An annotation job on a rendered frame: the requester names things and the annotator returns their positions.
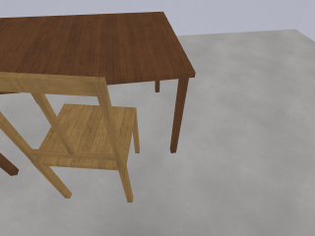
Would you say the chair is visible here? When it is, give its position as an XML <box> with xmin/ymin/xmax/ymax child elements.
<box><xmin>0</xmin><ymin>72</ymin><xmax>140</xmax><ymax>203</ymax></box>

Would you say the table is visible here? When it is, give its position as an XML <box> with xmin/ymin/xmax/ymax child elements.
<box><xmin>0</xmin><ymin>12</ymin><xmax>196</xmax><ymax>176</ymax></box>

